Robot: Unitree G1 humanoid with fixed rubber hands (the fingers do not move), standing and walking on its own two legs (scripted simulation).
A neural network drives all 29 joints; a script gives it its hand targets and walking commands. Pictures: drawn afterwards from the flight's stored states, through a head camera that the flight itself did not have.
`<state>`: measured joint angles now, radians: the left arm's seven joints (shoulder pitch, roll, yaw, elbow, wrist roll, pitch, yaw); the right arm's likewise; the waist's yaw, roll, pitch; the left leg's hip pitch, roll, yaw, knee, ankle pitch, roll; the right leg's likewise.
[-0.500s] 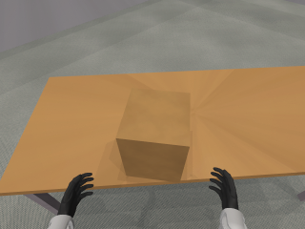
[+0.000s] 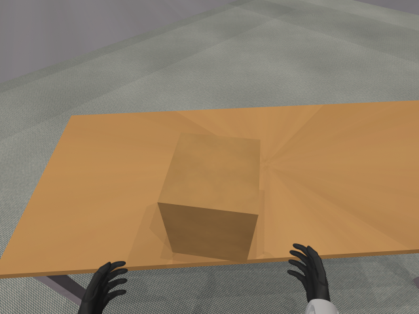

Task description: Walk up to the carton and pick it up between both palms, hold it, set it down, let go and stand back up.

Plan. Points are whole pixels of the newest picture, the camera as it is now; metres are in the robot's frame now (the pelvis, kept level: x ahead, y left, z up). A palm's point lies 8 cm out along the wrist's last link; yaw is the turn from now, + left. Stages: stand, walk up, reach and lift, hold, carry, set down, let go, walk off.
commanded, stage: set down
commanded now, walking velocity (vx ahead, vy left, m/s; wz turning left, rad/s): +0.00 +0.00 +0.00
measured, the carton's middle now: (214, 198) +0.43 +0.03 -0.09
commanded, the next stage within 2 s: let go in 1.30 s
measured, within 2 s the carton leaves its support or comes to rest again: neither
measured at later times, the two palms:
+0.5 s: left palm out of the picture +0.16 +0.24 -0.07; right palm (317, 295) +0.20 -0.17 -0.07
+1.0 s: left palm out of the picture +0.15 +0.23 -0.07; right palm (328, 299) +0.20 -0.19 -0.08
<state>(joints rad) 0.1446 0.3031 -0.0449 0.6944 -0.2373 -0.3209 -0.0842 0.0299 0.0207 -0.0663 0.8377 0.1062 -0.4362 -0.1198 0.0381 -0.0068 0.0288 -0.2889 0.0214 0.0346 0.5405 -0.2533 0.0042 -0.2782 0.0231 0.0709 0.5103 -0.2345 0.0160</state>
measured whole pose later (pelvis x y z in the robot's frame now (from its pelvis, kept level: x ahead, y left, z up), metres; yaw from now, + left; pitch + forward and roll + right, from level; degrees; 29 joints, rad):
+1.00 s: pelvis +0.01 -0.01 +0.00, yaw +0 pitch -1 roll +0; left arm 0.20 0.26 -0.04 0.58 -0.12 -0.01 -0.03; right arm 0.05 -0.05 -0.07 0.84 0.03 -0.27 -0.04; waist 0.04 -0.01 0.03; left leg -0.22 0.02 0.03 0.46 -0.22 -0.01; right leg -0.23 0.02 0.07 0.48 -0.23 0.00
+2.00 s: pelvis +0.00 -0.01 +0.00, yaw +0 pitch -1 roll +0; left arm 0.23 0.24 -0.01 0.61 -0.01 0.04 0.01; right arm 0.07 -0.17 -0.07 0.84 -0.01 -0.06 0.01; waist 0.03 -0.01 0.03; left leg -0.21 0.02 0.03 0.46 -0.22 -0.01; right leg -0.23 0.02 0.07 0.48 -0.23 0.00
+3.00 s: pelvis +0.01 -0.01 +0.00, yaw +0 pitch -1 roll +0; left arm 0.22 0.31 -0.01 0.89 0.00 -0.02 0.01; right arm 0.13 -0.23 -0.07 0.84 -0.01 -0.01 0.01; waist 0.02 -0.01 0.01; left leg -0.21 0.02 0.03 0.46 -0.23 -0.01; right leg -0.22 0.02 0.07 0.48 -0.23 0.00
